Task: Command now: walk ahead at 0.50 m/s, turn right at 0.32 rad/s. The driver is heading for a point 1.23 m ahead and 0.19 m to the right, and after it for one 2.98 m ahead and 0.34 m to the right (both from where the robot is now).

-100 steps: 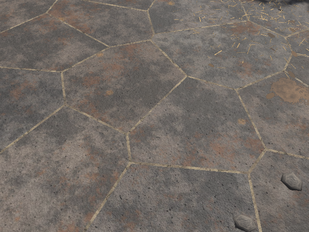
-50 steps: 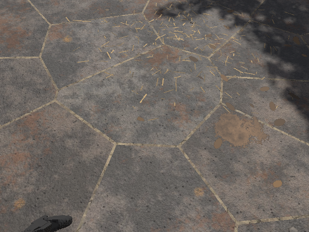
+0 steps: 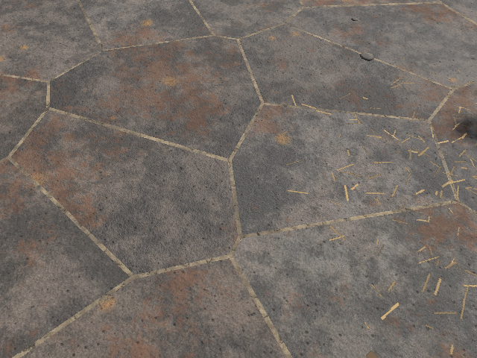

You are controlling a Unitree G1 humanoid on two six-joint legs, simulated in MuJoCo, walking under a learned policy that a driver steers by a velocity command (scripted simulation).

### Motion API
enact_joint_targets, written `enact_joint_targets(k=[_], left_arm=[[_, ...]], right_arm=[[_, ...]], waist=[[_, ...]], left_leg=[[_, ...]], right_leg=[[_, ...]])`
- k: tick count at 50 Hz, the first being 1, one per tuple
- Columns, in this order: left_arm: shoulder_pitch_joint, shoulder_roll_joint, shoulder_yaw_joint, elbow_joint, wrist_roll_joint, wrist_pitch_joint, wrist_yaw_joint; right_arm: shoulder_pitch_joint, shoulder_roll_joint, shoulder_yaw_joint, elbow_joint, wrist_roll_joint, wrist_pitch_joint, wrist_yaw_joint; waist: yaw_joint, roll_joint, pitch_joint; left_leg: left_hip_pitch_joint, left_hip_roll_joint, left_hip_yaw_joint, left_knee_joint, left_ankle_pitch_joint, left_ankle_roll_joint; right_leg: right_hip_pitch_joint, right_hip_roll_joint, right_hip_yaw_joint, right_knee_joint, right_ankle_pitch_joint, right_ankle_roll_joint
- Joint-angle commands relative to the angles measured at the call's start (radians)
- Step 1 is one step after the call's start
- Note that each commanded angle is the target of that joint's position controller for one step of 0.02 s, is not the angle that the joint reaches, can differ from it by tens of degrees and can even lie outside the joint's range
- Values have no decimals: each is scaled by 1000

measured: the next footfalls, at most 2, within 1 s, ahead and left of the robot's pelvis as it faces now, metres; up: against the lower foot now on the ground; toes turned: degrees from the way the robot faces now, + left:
right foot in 0.18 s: +0.28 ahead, -0.13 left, +0.00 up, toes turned -7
left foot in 0.64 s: +0.59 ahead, +0.01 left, +0.00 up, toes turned -20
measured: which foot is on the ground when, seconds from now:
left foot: down 0.00-0.16, up 0.18-0.62, down 0.64-1.00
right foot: up 0.00-0.16, down 0.18-0.66, up 0.68-1.00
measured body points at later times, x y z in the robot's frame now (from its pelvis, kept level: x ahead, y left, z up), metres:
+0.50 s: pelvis +0.30 -0.06 +0.00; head +0.33 -0.07 +0.45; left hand +0.44 +0.20 -0.10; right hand +0.43 -0.35 -0.08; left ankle +0.51 +0.08 -0.69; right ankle +0.24 -0.13 -0.74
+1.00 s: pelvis +0.58 -0.08 +0.00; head +0.61 -0.09 +0.45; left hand +0.85 +0.07 -0.09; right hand +0.49 -0.35 -0.12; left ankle +0.55 +0.03 -0.74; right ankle +0.68 -0.30 -0.69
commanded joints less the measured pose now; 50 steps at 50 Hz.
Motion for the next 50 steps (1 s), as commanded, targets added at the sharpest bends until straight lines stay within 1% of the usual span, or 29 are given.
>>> enact_joint_targets(k=[1, 4, 6, 7, 8, 9, 10, 11, 12, 13, 14, 15, 17, 19, 23, 27, 30, 31, 32, 33, 34, 35, 36, 37, 38, 40, 42, 45, 50], left_arm=[[-137, 48, 4, -107, -3, -19, -21], [-170, 48, 3, -144, 2, -21, -44], [-122, 75, 16, -153, 6, -16, -50], [-46, 105, 32, -144, 7, -11, -47], [94, 152, 59, -115, 6, -9, -38], [254, 230, 86, -91, 5, -1, -21], [257, 311, 99, -94, -4, -6, -17], [298, 214, 76, -100, -6, -7, -12], [254, 180, 66, -102, 3, -8, -5], [189, 166, 61, -115, 4, -7, -2], [128, 144, 54, -129, 5, -5, 0], [96, 126, 45, -146, 17, -4, 4], [66, 131, 47, -153, 15, -3, 10], [70, 156, 54, -146, 11, -4, 20], [125, 164, 56, -112, 4, 7, 35], [195, 159, 51, -70, -1, 10, 31], [183, 165, 54, -60, 5, 17, 30], [172, 151, 49, -63, 7, 19, 29], [167, 114, 34, -73, 14, 18, 27], [262, 58, 14, -89, 12, 8, 29], [308, 53, 6, -85, -1, -2, 30], [232, 137, 25, -90, -13, -6, 27], [130, 149, 27, -112, -12, -7, 25], [71, 137, 25, -130, 3, -10, 24], [62, 126, 29, -131, 14, -10, 24], [101, 92, 25, -118, 12, -4, 20], [85, 68, 17, -121, 16, 0, 20], [-7, 42, 5, -141, 21, -6, 18], [-159, 32, -1, -172, 8, -21, 0]], right_arm=[[23, -164, -46, -20, 7, -4, -9], [37, -176, -53, -1, 15, 21, -17], [15, -205, -60, -8, 18, 37, -31], [8, -216, -63, -13, 17, 46, -39], [-9, -216, -60, -18, 19, 53, -47], [2, -187, -45, -39, 5, 44, -54], [125, -42, 2, -78, -23, 13, -28], [31, -131, -11, -75, 8, -26, -7], [-69, -169, -20, -113, 46, -50, 5], [-107, -156, -13, -126, 38, -62, 3], [-124, -158, -19, -125, 13, -63, -3], [-106, -162, -25, -126, 3, -53, -4], [-66, -143, -24, -122, -4, -31, -7], [-93, -114, -13, -130, -7, -15, -12], [-232, -72, 7, -147, -1, -21, -3], [-304, -106, -5, -167, 15, -36, 12], [-254, -135, -23, -162, 15, -44, 14], [-177, -153, -36, -142, 10, -46, 10], [-53, -191, -51, -123, -1, -51, 5], [81, -276, -74, -105, -14, -47, 2], [161, -259, -78, -60, 11, -34, 13], [125, -189, -56, -66, 30, -30, 14], [65, -158, -45, -78, 22, -22, 10], [17, -142, -36, -80, 9, -17, 10], [-13, -120, -28, -80, 3, -19, 10], [-29, -106, -22, -75, 4, -22, 10], [-19, -128, -28, -59, 14, -26, 8], [3, -158, -37, -34, 19, -19, -1], [86, -180, -39, 19, 32, -2, -5]], waist=[[-42, 73, 71], [-40, 78, 66], [2, 121, 4], [46, 141, -52], [128, 127, -130], [196, 35, -240], [85, -212, -344], [171, -109, -422], [181, -66, -269], [143, 35, -178], [103, 72, -105], [67, 52, -83], [30, 22, -60], [29, 15, -32], [100, -27, -29], [133, -41, -20], [90, -69, -14], [47, -65, -45], [-12, -32, -150], [-20, 154, -309], [-28, 371, -361], [-46, 241, -230], [-44, 154, -125], [-24, 106, -45], [2, 112, -20], [34, 152, -24], [39, 146, -19], [15, 116, -4], [-44, 115, 24]], left_leg=[[-3, 309, -37, -73, 347, 101], [123, 344, -16, 14, 532, 86], [151, 340, 16, 144, 886, 60], [146, 331, 32, 263, 1046, 46], [70, 300, 65, 458, 1062, 16], [-163, 259, 74, 756, 772, -22], [-635, 22, -7, 1114, -251, -94], [-763, 31, -192, 1216, -328, -83], [-836, 88, -198, 1185, -237, -64], [-812, 132, -185, 1093, -162, -57], [-762, 156, -172, 1001, -127, -68], [-693, 173, -173, 965, -106, -79], [-643, 181, -154, 878, -97, -114], [-615, 172, -123, 755, -36, -148], [-495, 124, -94, 441, 309, -162], [-496, 117, -122, 320, 329, -121], [-448, 111, -110, 277, 212, -66], [-344, 95, -88, 247, 200, -39], [-146, 170, -151, 274, 222, 13], [213, 367, -471, 276, 143, 148], [331, 481, -827, 124, -116, 236], [252, 463, -803, 84, -291, 198], [130, 425, -662, 74, -259, 162], [6, 383, -563, 48, -151, 152], [-65, 349, -497, 27, -53, 145], [-132, 305, -407, -9, 73, 143], [-152, 301, -342, -35, 179, 160], [-145, 286, -259, -59, 266, 152], [-119, 277, -190, -48, 270, 122]], right_leg=[[-10, 17, -13, -88, 27, -24], [-44, 44, -54, -127, -112, -58], [63, 104, -120, -123, -229, -94], [172, 142, -146, -115, -273, -117], [383, 175, -147, -169, -224, -152], [703, 48, 63, -183, -176, -220], [1075, -209, 630, -243, -301, -430], [1150, -224, 767, -356, -412, -437], [1050, -193, 609, -383, -375, -380], [899, -153, 503, -392, -293, -346], [759, -118, 426, -410, -175, -329], [664, -91, 378, -436, -92, -329], [557, -67, 328, -469, -17, -336], [458, -35, 256, -484, 22, -324], [397, 34, 158, -468, -86, -245], [522, -32, 237, -407, -177, -222], [600, -73, 287, -330, -104, -195], [601, -40, 269, -251, 9, -175], [548, 13, 219, -66, 27, -143], [268, 139, 113, 273, -196, -71], [38, 199, 88, 507, -678, -32], [-68, 142, 136, 592, -651, -39], [-84, 96, 94, 591, -570, -43], [-73, 62, 63, 531, -506, -44], [-34, 29, 60, 467, -456, -43], [41, 8, 41, 399, -417, -32], [37, 1, 19, 320, -383, -15], [33, -3, 1, 130, -234, 3], [114, 39, -33, -107, -50, 3]])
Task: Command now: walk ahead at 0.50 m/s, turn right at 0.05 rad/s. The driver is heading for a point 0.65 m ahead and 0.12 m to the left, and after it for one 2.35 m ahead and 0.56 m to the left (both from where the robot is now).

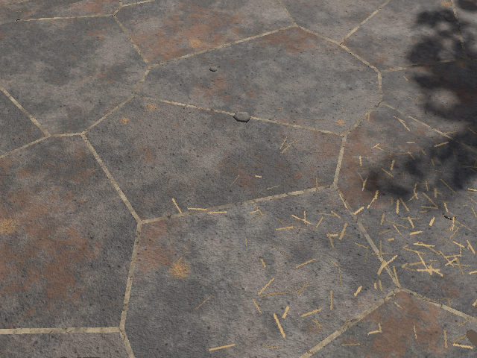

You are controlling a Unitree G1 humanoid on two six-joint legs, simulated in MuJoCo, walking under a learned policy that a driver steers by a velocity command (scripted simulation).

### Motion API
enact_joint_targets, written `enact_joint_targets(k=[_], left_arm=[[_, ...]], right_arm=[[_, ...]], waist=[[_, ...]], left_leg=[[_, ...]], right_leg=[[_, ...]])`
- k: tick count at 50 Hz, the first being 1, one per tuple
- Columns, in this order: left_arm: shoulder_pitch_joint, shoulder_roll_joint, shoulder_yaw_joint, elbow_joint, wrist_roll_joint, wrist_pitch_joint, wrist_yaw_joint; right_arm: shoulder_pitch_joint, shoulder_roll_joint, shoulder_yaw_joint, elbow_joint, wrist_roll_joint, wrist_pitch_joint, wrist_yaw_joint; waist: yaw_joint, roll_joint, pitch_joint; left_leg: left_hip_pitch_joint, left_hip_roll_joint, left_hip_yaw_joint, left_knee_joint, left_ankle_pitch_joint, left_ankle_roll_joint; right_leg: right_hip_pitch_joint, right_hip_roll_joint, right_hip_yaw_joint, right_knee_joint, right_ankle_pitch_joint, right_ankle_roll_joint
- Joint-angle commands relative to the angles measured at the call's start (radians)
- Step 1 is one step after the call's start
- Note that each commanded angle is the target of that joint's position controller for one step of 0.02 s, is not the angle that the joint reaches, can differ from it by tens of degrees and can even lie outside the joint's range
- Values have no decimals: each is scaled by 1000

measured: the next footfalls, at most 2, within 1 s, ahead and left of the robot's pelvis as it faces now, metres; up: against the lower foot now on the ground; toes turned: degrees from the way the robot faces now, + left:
right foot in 0.16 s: +0.26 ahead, -0.15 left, +0.00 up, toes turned +2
left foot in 0.66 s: +0.49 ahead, +0.16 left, +0.00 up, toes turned +21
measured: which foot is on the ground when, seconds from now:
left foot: down 0.00-0.16, up 0.18-0.64, down 0.66-1.00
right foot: up 0.00-0.14, down 0.16-0.66, up 0.68-1.00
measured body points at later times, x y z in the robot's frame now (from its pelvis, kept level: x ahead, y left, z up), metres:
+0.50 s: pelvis +0.27 -0.04 +0.00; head +0.29 -0.03 +0.45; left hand +0.25 +0.25 -0.13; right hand +0.49 -0.26 -0.10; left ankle +0.39 +0.15 -0.69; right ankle +0.22 -0.15 -0.75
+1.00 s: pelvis +0.52 +0.10 +0.00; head +0.54 +0.12 +0.45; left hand +0.58 +0.42 -0.10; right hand +0.71 -0.12 -0.10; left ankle +0.45 +0.15 -0.75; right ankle +0.76 +0.01 -0.68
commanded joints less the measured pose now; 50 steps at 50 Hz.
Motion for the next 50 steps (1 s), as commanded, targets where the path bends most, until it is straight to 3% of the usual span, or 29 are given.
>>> enact_joint_targets(k=[1, 3, 5, 6, 7, 8, 9, 10, 11, 12, 13, 15, 19, 24, 29, 31, 32, 33, 34, 35, 36, 37, 38, 39, 40, 44, 48, 50], left_arm=[[-126, 47, 8, -95, -9, -23, -13], [-164, 57, 13, -116, -10, -31, -22], [-126, 83, 24, -110, -7, -39, -26], [-50, 105, 37, -90, -4, -43, -23], [85, 150, 60, -52, 3, -44, -14], [269, 224, 81, -28, 21, -40, 0], [315, 284, 94, -6, 23, -28, -1], [321, 186, 72, -8, 13, -22, 1], [261, 146, 57, -5, 7, -22, 5], [197, 124, 49, -5, 10, -24, 4], [147, 96, 41, 0, 13, -27, 1], [96, 74, 40, 12, 21, -42, -1], [85, 109, 57, 53, 21, -58, 6], [117, 153, 70, 88, 14, -44, 22], [174, 195, 87, 131, -13, -12, 24], [161, 225, 96, 131, -22, 3, 29], [150, 235, 98, 129, -26, 12, 31], [139, 221, 91, 124, -28, 18, 34], [163, 171, 70, 106, 2, 12, 37], [242, 37, 27, 50, 31, -16, 24], [130, 125, 39, 45, -7, -50, 12], [51, 162, 48, 16, -39, -68, 5], [43, 148, 44, 20, -25, -78, 12], [47, 151, 50, 31, 2, -79, 19], [67, 157, 55, 37, 10, -69, 18], [55, 110, 46, 33, 22, -32, 17], [-58, 67, 22, 22, 9, -33, 1], [-113, 68, 17, 10, -4, -37, -8]], right_arm=[[18, -180, -43, -32, 9, -3, -6], [41, -181, -44, -14, 13, 9, -10], [33, -201, -52, -8, 13, 21, -16], [10, -210, -54, -12, 15, 25, -19], [4, -190, -46, -17, 9, 25, -20], [-12, -127, -21, -51, -14, 20, -19], [133, -19, 10, -63, -2, 2, -16], [87, -126, -15, -44, 21, -6, -15], [-5, -173, -33, -69, 34, -8, -14], [-52, -162, -34, -78, 27, -6, -17], [-75, -150, -37, -84, 15, 1, -18], [-43, -108, -37, -76, 18, 27, -17], [-97, -71, -35, -109, 9, 55, -16], [-245, -47, -22, -154, 8, 43, 17], [-356, -68, -26, -222, 7, 48, 40], [-318, -97, -43, -231, 4, 54, 44], [-230, -126, -61, -215, 5, 57, 42], [-70, -176, -93, -172, 9, 60, 33], [85, -271, -129, -137, 14, 71, 11], [28, -360, -132, -155, 19, 58, 10], [45, -268, -105, -184, 13, 40, 19], [14, -218, -90, -175, 4, 25, 22], [-40, -196, -82, -178, 7, 18, 20], [-105, -166, -73, -189, 2, 18, 17], [-141, -143, -64, -208, -10, 17, 12], [-132, -160, -66, -200, -6, 10, -10], [-82, -152, -58, -158, -8, 6, -21], [-49, -164, -58, -134, -8, 1, -19]], waist=[[-7, 111, 31], [-3, 112, 46], [36, 125, 29], [87, 127, -11], [152, 111, -107], [228, 17, -269], [168, -256, -408], [208, -166, -369], [204, -114, -215], [175, -61, -141], [147, -55, -82], [97, -75, -43], [78, -26, 10], [128, 1, 46], [151, 1, 76], [111, -29, 28], [56, -36, -27], [-31, -14, -109], [-82, 118, -201], [51, 342, -287], [-29, 200, -351], [-30, 157, -215], [12, 82, -142], [52, 64, -96], [86, 85, -86], [104, 80, -53], [42, 114, -16], [11, 118, 8]], left_leg=[[-26, 258, -136, -78, 255, 147], [22, 283, -170, -39, 282, 137], [53, 297, -197, 20, 354, 120], [39, 277, -182, 99, 470, 103], [-23, 224, -147, 254, 526, 74], [-217, 156, -104, 550, 296, 32], [-576, 15, -56, 879, -321, -28], [-677, 57, -152, 1004, -354, -32], [-729, 97, -138, 1026, -265, -30], [-702, 135, -116, 999, -184, -35], [-672, 159, -113, 957, -131, -40], [-579, 187, -115, 917, -75, -48], [-623, 200, -121, 807, 39, -68], [-586, 182, -49, 526, 261, -50], [-607, 154, 10, 400, 162, 3], [-507, 95, 68, 393, 56, 42], [-386, 50, 99, 380, 25, 67], [-157, 0, 108, 323, 75, 103], [146, 120, -112, 296, 93, 166], [407, 343, -693, 158, -129, 348], [429, 384, -817, 40, -215, 346], [338, 361, -681, 28, -138, 302], [202, 318, -566, 36, -32, 270], [77, 281, -475, 29, 81, 246], [-2, 257, -428, 10, 160, 240], [-122, 217, -302, -38, 327, 245], [-140, 169, -168, -57, 289, 175], [-121, 193, -165, -77, 210, 167]], right_leg=[[52, 32, -32, -96, 78, -6], [57, 44, -21, -144, 25, -24], [133, 61, -21, -185, -39, -45], [255, 81, -40, -221, -43, -64], [474, 72, -41, -222, -23, -93], [780, -111, 138, -172, 9, -158], [1077, -340, 554, -254, -173, -302], [1023, -320, 623, -329, -337, -291], [900, -288, 469, -354, -328, -249], [773, -246, 361, -383, -253, -228], [668, -212, 278, -420, -184, -219], [542, -178, 161, -489, -104, -210], [499, -184, 9, -547, 38, -221], [537, -158, -154, -556, 74, -188], [701, -207, -209, -485, 168, -154], [739, -206, -241, -356, 475, -131], [730, -192, -261, -217, 617, -115], [648, -151, -291, -4, 625, -83], [394, -101, -297, 319, 290, -31], [-23, 114, -161, 631, -574, 25], [-124, 98, 38, 711, -581, 5], [-193, 58, 32, 686, -481, -20], [-154, 15, 32, 605, -395, -31], [-86, -13, 34, 519, -342, -25], [-18, -31, 43, 480, -305, -20], [19, -18, 7, 306, -190, 37], [69, -3, -24, 22, 109, 42], [83, 8, -34, -50, 190, 26]])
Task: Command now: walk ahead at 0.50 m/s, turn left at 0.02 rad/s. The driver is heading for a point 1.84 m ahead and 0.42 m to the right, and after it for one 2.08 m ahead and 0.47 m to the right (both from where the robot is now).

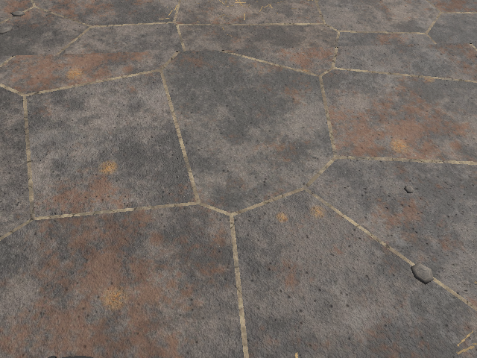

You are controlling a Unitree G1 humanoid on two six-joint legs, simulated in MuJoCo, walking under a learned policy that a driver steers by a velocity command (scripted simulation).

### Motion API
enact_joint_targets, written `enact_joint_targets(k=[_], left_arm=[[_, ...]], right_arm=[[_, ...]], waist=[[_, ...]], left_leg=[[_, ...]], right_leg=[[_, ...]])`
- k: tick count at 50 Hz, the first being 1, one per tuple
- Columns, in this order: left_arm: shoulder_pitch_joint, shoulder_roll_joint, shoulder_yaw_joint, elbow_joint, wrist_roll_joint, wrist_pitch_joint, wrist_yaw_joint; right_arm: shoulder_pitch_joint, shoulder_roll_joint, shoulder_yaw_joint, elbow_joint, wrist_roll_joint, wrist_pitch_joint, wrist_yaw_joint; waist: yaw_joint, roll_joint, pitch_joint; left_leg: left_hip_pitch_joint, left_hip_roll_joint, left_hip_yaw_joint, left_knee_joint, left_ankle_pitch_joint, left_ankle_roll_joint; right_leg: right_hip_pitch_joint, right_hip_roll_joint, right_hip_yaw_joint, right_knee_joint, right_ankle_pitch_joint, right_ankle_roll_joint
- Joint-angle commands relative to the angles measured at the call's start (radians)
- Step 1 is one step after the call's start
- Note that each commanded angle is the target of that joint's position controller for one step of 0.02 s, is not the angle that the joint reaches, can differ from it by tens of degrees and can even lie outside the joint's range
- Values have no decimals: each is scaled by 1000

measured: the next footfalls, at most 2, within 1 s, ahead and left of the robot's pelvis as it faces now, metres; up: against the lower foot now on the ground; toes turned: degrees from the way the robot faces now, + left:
right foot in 0.20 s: +0.31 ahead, -0.15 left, +0.00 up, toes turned -5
left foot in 0.70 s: +0.43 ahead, +0.04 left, +0.00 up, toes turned -26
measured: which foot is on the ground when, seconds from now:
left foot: down 0.00-0.22, up 0.24-0.68, down 0.70-1.00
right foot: up 0.00-0.18, down 0.20-0.70, up 0.72-1.00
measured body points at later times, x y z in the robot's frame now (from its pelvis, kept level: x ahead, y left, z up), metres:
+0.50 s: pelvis +0.23 -0.07 -0.01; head +0.28 -0.09 +0.44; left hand +0.42 +0.19 -0.11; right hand +0.34 -0.37 -0.11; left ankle +0.36 +0.09 -0.69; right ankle +0.27 -0.15 -0.75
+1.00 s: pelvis +0.31 -0.05 -0.01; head +0.34 -0.05 +0.44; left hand +0.55 +0.14 -0.13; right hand +0.34 -0.34 -0.12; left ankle +0.39 +0.06 -0.75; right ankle +0.24 -0.18 -0.74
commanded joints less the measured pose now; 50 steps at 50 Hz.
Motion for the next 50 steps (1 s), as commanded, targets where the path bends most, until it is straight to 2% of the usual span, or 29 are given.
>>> enact_joint_targets(k=[1, 6, 7, 8, 9, 10, 11, 12, 13, 14, 15, 16, 17, 20, 23, 28, 32, 34, 35, 36, 37, 38, 39, 41, 43, 45, 47, 48, 50], left_arm=[[-95, 52, 1, -70, -16, -13, -13], [-137, 68, 1, -104, -21, -19, -45], [-106, 74, 4, -99, -16, -19, -50], [-43, 94, 14, -83, -8, -19, -51], [74, 127, 34, -51, 1, -20, -48], [185, 174, 54, -32, 6, -20, -41], [264, 277, 72, -39, 16, -16, -33], [267, 233, 58, -46, 6, -9, -32], [235, 180, 47, -64, -9, 5, -29], [178, 154, 41, -80, -14, 17, -22], [135, 141, 35, -88, -14, 26, -18], [116, 136, 33, -93, -10, 31, -11], [103, 141, 35, -99, -1, 38, -8], [86, 165, 46, -104, 4, 46, 3], [92, 182, 54, -102, -12, 68, 24], [96, 177, 56, -110, -18, 109, 47], [98, 158, 51, -119, -15, 121, 47], [85, 126, 37, -124, -23, 123, 48], [137, 83, 22, -123, -5, 119, 46], [219, 65, 18, -121, 0, 112, 43], [184, 135, 32, -122, 8, 104, 43], [160, 184, 50, -112, -1, 106, 44], [151, 174, 54, -95, -7, 117, 48], [147, 130, 45, -84, -10, 139, 52], [140, 72, 25, -85, -11, 142, 48], [107, 41, 11, -89, -9, 137, 43], [97, 55, 14, -83, -14, 134, 37], [115, 60, 17, -70, -15, 133, 35], [149, 59, 13, -43, 0, 131, 30]], right_arm=[[27, -169, -42, -27, 0, -21, -4], [57, -182, -49, 26, 0, -7, -8], [32, -184, -49, 24, -3, -1, -13], [10, -192, -50, 17, -8, 5, -19], [-19, -196, -49, 6, -10, 13, -26], [-28, -186, -42, -10, -13, 16, -35], [52, -125, -20, -47, -44, 5, -36], [126, -85, -1, -40, -37, -11, -21], [75, -171, -16, -36, -9, -22, -7], [-22, -174, -17, -65, 9, -22, -4], [-77, -172, -18, -74, 1, -16, -11], [-91, -177, -25, -84, -14, -3, -21], [-75, -164, -25, -89, -16, 10, -26], [-30, -122, -15, -79, -21, 28, -43], [-68, -118, -15, -83, -24, 38, -51], [-190, -112, -17, -117, -11, 37, -40], [-185, -127, -24, -113, -6, 8, -24], [-137, -128, -29, -96, -9, -6, -16], [-138, -181, -37, -109, -27, -6, -21], [-178, -242, -49, -117, -49, 9, -27], [-121, -175, -38, -100, -50, 14, -23], [-114, -159, -32, -99, -36, 13, -20], [-134, -149, -30, -97, -25, 16, -20], [-178, -128, -19, -94, -10, 23, -19], [-203, -113, -13, -84, -16, 34, -17], [-191, -117, -15, -73, -16, 44, -18], [-157, -138, -21, -58, -12, 53, -19], [-161, -140, -19, -53, -7, 55, -19], [-124, -108, -4, -31, -3, 48, -13]], waist=[[-33, 116, 2], [-35, 103, 37], [-13, 107, 26], [19, 124, -24], [83, 123, -104], [140, 90, -184], [108, -128, -323], [86, -243, -476], [122, -95, -441], [120, -30, -310], [100, 59, -191], [75, 65, -150], [47, 30, -129], [19, -25, -147], [31, -26, -194], [71, -74, -151], [71, -110, -157], [37, -102, -153], [67, 7, -188], [135, 260, -159], [74, 288, -178], [54, 211, -159], [59, 158, -147], [72, 156, -120], [83, 197, -119], [58, 242, -137], [35, 259, -147], [48, 251, -144], [61, 200, -142]], left_leg=[[-44, 259, -88, -123, 175, 127], [187, 347, -61, -51, 335, 103], [196, 337, -31, 0, 488, 83], [199, 319, -7, 81, 709, 63], [183, 278, 31, 237, 885, 32], [75, 225, 69, 448, 821, -17], [-230, 105, 107, 835, 271, -94], [-487, -30, 4, 1091, -425, -142], [-533, 50, -87, 1139, -390, -129], [-570, 91, -61, 1103, -335, -124], [-577, 123, -32, 1037, -297, -129], [-531, 148, -31, 962, -259, -132], [-477, 150, -27, 916, -243, -137], [-432, 130, -6, 774, -196, -171], [-420, 114, -18, 661, -79, -195], [-411, 85, -49, 475, -18, -196], [-330, 72, -48, 303, -51, -169], [-168, 108, -39, 77, 168, -126], [-40, 266, -169, 74, 350, -62], [38, 429, -353, 95, 649, 95], [24, 513, -473, 74, 649, 212], [15, 476, -422, 83, 603, 207], [7, 417, -341, 98, 555, 162], [-39, 356, -244, 96, 511, 117], [-73, 289, -153, 89, 498, 94], [-59, 275, -133, 95, 495, 97], [-33, 292, -161, 104, 457, 111], [-42, 289, -163, 113, 413, 105], [-153, 244, -142, 85, 35, 31]], right_leg=[[88, 25, -39, -102, 138, -19], [-32, 45, -34, -167, -34, -95], [14, 65, -45, -184, -76, -110], [114, 107, -78, -182, -100, -124], [272, 156, -117, -202, -63, -143], [477, 129, -64, -217, 102, -175], [821, -117, 265, -149, 469, -307], [1047, -274, 641, -250, 517, -468], [985, -231, 555, -270, 380, -421], [854, -189, 433, -284, 320, -381], [691, -148, 348, -315, 334, -355], [577, -122, 313, -339, 328, -340], [493, -92, 297, -366, 320, -334], [411, -55, 241, -372, 416, -336], [415, -31, 240, -349, 328, -303], [419, 3, 331, -344, -36, -256], [495, -12, 401, -258, 80, -244], [464, 34, 389, -195, 41, -192], [391, 91, 324, -91, -168, -141], [225, 242, 166, 59, -590, -73], [159, 221, 119, 243, -730, -21], [138, 205, 124, 370, -697, 2], [125, 197, 125, 427, -647, 20], [150, 180, 121, 419, -579, 46], [233, 162, 48, 265, -534, 59], [316, 135, 0, 85, -508, 61], [372, 129, -16, -57, -438, 52], [417, 130, -26, -160, -360, 38], [588, 129, -28, -349, -211, -13]])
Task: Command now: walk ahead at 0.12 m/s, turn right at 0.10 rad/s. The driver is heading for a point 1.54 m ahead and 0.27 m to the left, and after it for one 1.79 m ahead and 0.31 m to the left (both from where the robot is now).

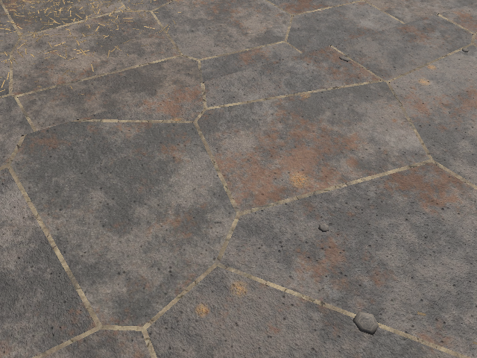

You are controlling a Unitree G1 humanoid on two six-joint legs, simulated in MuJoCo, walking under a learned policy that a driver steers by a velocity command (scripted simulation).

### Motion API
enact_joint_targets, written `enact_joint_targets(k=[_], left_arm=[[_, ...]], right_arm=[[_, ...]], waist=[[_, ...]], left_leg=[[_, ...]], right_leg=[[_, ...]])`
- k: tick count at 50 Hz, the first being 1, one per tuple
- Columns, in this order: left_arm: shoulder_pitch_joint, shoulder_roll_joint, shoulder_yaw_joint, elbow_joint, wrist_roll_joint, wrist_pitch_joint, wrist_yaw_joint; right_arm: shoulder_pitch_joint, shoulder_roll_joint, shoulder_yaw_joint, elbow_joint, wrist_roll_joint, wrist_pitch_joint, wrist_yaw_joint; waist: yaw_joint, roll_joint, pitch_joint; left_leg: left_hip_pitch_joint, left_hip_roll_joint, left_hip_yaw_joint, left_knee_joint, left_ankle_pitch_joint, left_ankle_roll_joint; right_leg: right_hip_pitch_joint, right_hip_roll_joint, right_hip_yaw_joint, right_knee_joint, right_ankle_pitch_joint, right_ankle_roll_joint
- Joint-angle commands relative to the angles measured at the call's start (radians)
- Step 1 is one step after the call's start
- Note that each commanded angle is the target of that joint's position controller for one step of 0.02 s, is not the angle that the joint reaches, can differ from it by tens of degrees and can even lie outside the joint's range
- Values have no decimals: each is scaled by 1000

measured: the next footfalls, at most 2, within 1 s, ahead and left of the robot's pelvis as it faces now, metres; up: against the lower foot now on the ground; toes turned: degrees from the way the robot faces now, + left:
right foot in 0.02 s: +0.02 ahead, -0.14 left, +0.00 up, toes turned +4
left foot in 0.30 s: +0.12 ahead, +0.12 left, +0.00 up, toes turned +0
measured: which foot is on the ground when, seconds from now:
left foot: down 0.00-0.04, up 0.06-0.28, down 0.30-0.80, up 0.82-1.00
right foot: up 0.00-0.00, down 0.02-0.32, up 0.34-0.76, down 0.78-1.00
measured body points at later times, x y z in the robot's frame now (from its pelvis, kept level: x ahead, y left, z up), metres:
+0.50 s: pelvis +0.13 +0.03 +0.01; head +0.14 +0.05 +0.46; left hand +0.24 +0.31 -0.11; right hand +0.17 -0.24 -0.10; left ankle +0.08 +0.12 -0.74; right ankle +0.14 -0.13 -0.66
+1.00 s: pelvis +0.39 -0.03 +0.01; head +0.41 -0.04 +0.46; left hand +0.45 +0.25 -0.11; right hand +0.52 -0.30 -0.11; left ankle +0.40 +0.14 -0.65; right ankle +0.42 -0.12 -0.74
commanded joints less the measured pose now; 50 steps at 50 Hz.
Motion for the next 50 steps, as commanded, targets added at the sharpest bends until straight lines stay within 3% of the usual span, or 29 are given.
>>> enact_joint_targets(k=[1, 2, 3, 4, 6, 8, 11, 14, 15, 16, 17, 18, 19, 21, 22, 25, 29, 31, 35, 37, 38, 39, 40, 41, 42, 43, 44, 47, 50], left_arm=[[67, 116, 24, -35, 19, -12, 2], [83, 183, 44, -19, 20, -11, 3], [120, 186, 49, -14, 20, -19, -3], [118, 194, 48, -12, 25, -32, -3], [133, 169, 41, 5, 18, -63, 5], [148, 145, 36, 15, -3, -82, 8], [124, 160, 42, 13, -15, -83, 1], [112, 139, 36, 10, -12, -79, -8], [104, 101, 23, 7, -5, -85, -12], [82, 22, -1, -18, 15, -94, -16], [87, 40, 6, -71, -12, -115, -7], [85, 125, 30, -58, -29, -129, -5], [66, 141, 36, -50, -36, -136, -12], [56, 109, 34, -32, -16, -140, -18], [54, 96, 33, -29, -9, -139, -24], [12, 66, 25, -41, 1, -135, -34], [-126, 22, 3, -88, -2, -142, -45], [-182, 25, -1, -106, -7, -145, -55], [-221, 63, 9, -133, -10, -151, -70], [-140, 102, 27, -120, -6, -155, -66], [-4, 139, 49, -82, -6, -153, -57], [176, 188, 68, -44, -1, -150, -43], [274, 293, 91, -25, 22, -145, -38], [285, 209, 67, -24, 18, -144, -41], [208, 153, 48, -22, 10, -145, -40], [133, 129, 39, -25, 5, -145, -38], [73, 97, 31, -21, 10, -149, -40], [0, 61, 30, -1, 22, -176, -43], [0, 88, 40, 32, 25, -189, -38]], right_arm=[[28, -134, -25, -31, -9, -23, 6], [29, -105, -18, -43, -14, -34, 8], [-50, -119, -21, -58, -9, -43, 6], [-98, -141, -32, -78, 10, -52, 3], [-104, -157, -45, -88, 25, -67, 2], [-90, -135, -42, -86, 30, -88, 19], [-86, -94, -28, -71, 23, -107, 43], [86, -125, -48, 2, 27, -95, 44], [165, -146, -57, 18, 31, -91, 36], [281, -222, -72, 29, 23, -89, 23], [339, -326, -95, 41, 9, -92, 36], [264, -249, -72, 27, 10, -100, 40], [212, -203, -57, 16, 9, -106, 38], [151, -175, -45, 5, 2, -105, 38], [143, -167, -40, 4, -2, -103, 35], [164, -172, -41, 16, 5, -100, 27], [197, -199, -46, 40, 12, -88, 12], [232, -210, -50, 59, 18, -85, 9], [248, -216, -58, 87, 30, -73, 5], [236, -239, -66, 89, 27, -62, 2], [221, -235, -63, 86, 22, -55, 1], [218, -200, -46, 69, 8, -53, 0], [365, -63, -8, 46, 8, -67, 6], [358, -103, -14, 69, 30, -83, 9], [249, -194, -43, 39, 59, -87, 11], [181, -198, -44, 18, 57, -88, 8], [152, -186, -47, 15, 40, -84, 5], [217, -125, -49, 47, 38, -42, 3], [160, -116, -52, 19, 31, -21, -3]], waist=[[15, 110, -125], [-5, -57, -101], [58, -141, -48], [74, -187, 42], [79, -228, 107], [73, -183, 91], [58, -146, 38], [-28, -106, -19], [-68, -70, -43], [-109, 147, -93], [-104, 366, -122], [-75, 227, -31], [-55, 184, 39], [-27, 116, 64], [-18, 121, 57], [-21, 103, 44], [-55, 99, 58], [-70, 96, 72], [-41, 92, 81], [18, 113, 16], [93, 108, -74], [171, 83, -217], [118, -170, -400], [137, -227, -460], [132, -155, -262], [101, -104, -152], [68, -65, -85], [-2, -89, -43], [-9, -52, 12]], left_leg=[[-62, 110, -120, -93, -136, 73], [-113, -5, 9, -16, -255, 25], [-125, -51, 92, 123, -241, -15], [-190, -41, 98, 213, -215, -17], [-302, 15, 39, 352, -276, 9], [-368, 54, 21, 325, -261, 40], [-139, 16, 88, 114, -132, 44], [212, -36, 129, -9, 39, 36], [329, 8, 71, -30, 11, 53], [453, 212, -204, -137, -60, 117], [499, 389, -625, -293, -308, 268], [432, 401, -639, -323, -447, 285], [377, 356, -531, -326, -417, 255], [320, 280, -362, -341, -195, 223], [290, 249, -289, -354, -99, 208], [277, 213, -162, -379, 136, 217], [217, 182, -49, -392, 221, 205], [208, 199, -39, -399, 205, 206], [314, 259, -53, -343, 303, 181], [351, 255, -58, -219, 564, 160], [319, 212, -31, -55, 684, 137], [155, 162, -10, 194, 540, 102], [-242, -2, 41, 608, 27, 29], [-343, -34, -96, 760, -347, 30], [-429, 21, -95, 818, -290, 38], [-428, 72, -55, 791, -203, 43], [-389, 106, -48, 739, -136, 40], [-257, 151, -51, 683, -46, 28], [-334, 159, -69, 612, 51, 11]], right_leg=[[228, -59, 36, -152, 118, -80], [157, -106, 100, -143, -151, -152], [62, -170, 236, -268, -416, -228], [19, -243, 360, -362, -490, -270], [55, -297, 435, -395, -384, -304], [160, -285, 386, -372, -260, -290], [95, -207, 232, -344, -75, -256], [-80, -162, 160, -250, -44, -220], [-152, -130, 121, -146, -33, -184], [-277, -36, 6, 197, -90, -114], [-479, 44, -18, 451, -260, -86], [-566, -29, 39, 585, -234, -100], [-595, -67, 35, 606, -132, -121], [-576, -112, 12, 561, 6, -122], [-536, -126, 5, 531, 53, -116], [-521, -118, -39, 413, 155, -77], [-421, -83, -75, 135, 328, -47], [-370, -63, -84, 62, 383, -50], [-347, -53, -53, -20, 336, -102], [-210, -11, -76, -35, 258, -131], [-21, 15, -101, -54, 254, -157], [284, -77, -20, -7, 246, -198], [688, -363, 426, -50, 23, -339], [659, -417, 682, -232, -156, -353], [512, -383, 535, -267, -223, -297], [363, -354, 399, -289, -142, -270], [231, -313, 291, -321, -39, -256], [58, -254, 89, -406, 126, -250], [39, -256, -23, -447, 216, -262]])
